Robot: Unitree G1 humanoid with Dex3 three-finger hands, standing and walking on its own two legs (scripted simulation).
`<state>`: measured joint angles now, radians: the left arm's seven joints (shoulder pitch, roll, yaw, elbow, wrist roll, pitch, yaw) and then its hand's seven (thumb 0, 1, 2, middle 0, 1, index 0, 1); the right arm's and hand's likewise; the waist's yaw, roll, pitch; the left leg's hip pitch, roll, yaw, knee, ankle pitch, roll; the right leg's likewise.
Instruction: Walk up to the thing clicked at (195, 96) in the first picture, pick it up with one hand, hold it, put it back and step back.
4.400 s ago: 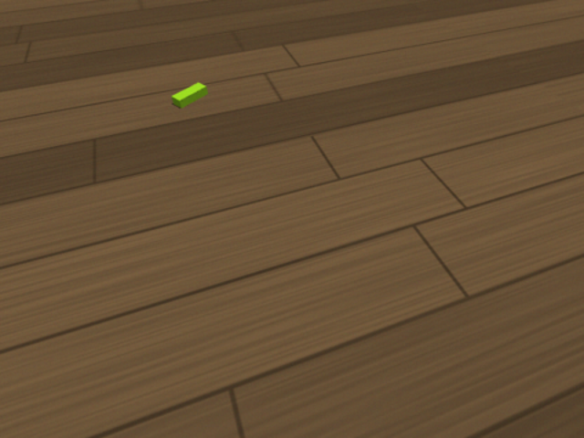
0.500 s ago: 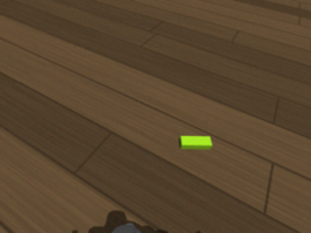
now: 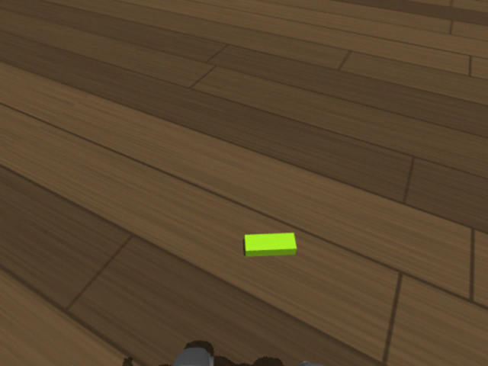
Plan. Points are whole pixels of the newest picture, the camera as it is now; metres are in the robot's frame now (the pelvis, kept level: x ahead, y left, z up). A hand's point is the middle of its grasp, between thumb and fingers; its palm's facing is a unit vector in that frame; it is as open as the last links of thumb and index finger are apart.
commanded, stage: walk up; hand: left
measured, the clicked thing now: (269, 244) +0.73 -0.08 -0.71
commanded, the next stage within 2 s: none
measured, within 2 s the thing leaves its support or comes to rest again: neither
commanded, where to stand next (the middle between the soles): +0.33 -0.26 m, yaw +5 degrees
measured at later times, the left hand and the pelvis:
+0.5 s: hand (183, 335) +0.20 +0.14 -0.14, palm faces -0.06 -0.95 -0.32, open 7.4 cm; pelvis +0.12 -0.15 +0.01, yaw +0 degrees
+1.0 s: hand (261, 315) +0.25 -0.01 -0.15, palm faces +0.05 -0.94 -0.34, open 7.4 cm; pelvis +0.23 -0.27 +0.00, yaw +3 degrees
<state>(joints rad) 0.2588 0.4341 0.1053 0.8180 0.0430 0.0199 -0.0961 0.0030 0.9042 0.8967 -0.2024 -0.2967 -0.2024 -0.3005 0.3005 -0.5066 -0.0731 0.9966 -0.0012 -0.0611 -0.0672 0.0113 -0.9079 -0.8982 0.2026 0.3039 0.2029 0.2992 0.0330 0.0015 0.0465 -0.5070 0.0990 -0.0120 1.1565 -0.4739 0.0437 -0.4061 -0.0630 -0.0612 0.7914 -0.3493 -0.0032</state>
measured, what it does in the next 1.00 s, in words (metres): steps to the right: left foot, then right foot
